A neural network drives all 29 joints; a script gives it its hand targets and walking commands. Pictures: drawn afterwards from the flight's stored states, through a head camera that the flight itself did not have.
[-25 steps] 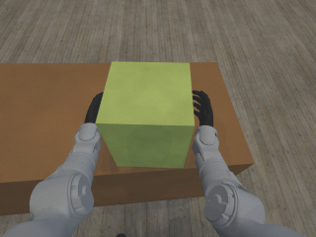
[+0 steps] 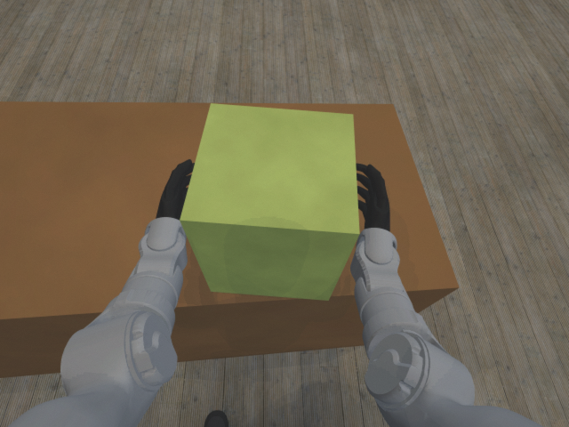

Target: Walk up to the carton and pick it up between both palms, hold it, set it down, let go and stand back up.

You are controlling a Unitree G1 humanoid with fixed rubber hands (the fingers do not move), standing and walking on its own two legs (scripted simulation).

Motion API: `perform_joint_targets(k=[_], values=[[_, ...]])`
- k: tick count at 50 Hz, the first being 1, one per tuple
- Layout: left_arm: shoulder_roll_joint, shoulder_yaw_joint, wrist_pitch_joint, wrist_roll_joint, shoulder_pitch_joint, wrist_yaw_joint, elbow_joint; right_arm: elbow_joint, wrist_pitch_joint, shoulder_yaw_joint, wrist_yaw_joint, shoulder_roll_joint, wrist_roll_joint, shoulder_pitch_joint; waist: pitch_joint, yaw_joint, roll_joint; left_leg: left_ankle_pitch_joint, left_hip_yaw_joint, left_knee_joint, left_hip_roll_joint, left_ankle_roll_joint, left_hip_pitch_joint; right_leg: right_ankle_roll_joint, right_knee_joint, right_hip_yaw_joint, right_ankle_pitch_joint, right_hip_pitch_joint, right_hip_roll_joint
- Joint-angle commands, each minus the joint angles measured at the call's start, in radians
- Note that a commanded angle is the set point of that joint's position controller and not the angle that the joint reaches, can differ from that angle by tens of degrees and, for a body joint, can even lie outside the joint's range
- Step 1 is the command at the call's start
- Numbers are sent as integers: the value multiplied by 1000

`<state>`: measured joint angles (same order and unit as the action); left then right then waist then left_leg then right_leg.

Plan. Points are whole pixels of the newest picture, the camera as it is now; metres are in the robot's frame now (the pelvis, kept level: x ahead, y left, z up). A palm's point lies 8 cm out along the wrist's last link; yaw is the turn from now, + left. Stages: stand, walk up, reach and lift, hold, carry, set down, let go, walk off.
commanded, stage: set down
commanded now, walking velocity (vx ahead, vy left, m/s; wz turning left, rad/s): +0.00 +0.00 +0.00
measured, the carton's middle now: (275, 211) +0.43 +0.02 -0.03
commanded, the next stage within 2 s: none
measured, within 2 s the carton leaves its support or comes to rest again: neither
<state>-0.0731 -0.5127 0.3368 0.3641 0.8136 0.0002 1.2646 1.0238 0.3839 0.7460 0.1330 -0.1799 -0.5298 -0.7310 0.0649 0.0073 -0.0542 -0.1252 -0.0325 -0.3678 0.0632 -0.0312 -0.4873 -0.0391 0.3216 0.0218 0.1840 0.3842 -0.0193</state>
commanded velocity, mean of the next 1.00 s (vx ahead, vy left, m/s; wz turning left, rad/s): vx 0.00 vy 0.00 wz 0.00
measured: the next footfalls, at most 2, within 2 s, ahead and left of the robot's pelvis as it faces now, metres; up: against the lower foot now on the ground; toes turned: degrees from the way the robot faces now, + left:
none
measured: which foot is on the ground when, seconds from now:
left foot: down 0.00-1.00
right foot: down 0.00-1.00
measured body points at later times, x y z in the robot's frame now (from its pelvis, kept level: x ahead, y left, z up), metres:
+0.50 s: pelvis -0.01 +0.00 +0.00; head +0.09 +0.02 +0.44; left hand +0.42 +0.17 -0.01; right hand +0.40 -0.13 +0.01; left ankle +0.02 +0.14 -0.74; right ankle -0.03 -0.15 -0.74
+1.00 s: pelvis -0.02 +0.00 +0.00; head +0.09 +0.03 +0.43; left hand +0.42 +0.17 -0.01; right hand +0.40 -0.13 +0.01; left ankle +0.02 +0.14 -0.74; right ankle -0.03 -0.15 -0.74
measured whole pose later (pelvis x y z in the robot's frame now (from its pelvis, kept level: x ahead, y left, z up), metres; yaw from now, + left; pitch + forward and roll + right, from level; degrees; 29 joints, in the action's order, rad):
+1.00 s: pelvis -0.02 +0.00 +0.00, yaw -1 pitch +15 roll -1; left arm -0.04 -0.62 0.34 0.46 0.86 -0.01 1.23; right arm 0.96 0.34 0.82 0.10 -0.20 -0.60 -0.76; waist 0.04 0.01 -0.06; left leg -0.11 -0.04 -0.39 0.06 -0.02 -0.55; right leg -0.05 0.36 0.03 0.18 0.46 -0.02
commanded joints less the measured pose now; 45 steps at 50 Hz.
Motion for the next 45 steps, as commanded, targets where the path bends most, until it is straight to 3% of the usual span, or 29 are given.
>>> perform_joint_targets(k=[1,26,45], values=[[496,164,63,72,592,-100,-64,95,22,-318,-164,-538,-110,-478,594,24,91,382,-130,-34,-39,-18,293,10,33,-100,-363,-238,34],[405,73,59,115,539,-90,-31,47,16,-256,-161,-473,-146,-456,560,35,59,314,-135,-30,-44,3,229,2,44,-101,-323,-213,28],[330,7,31,137,538,-59,-76,22,-28,-178,-161,-430,-156,-436,534,40,68,298,-135,-43,-41,12,280,7,26,-117,-171,-100,36]])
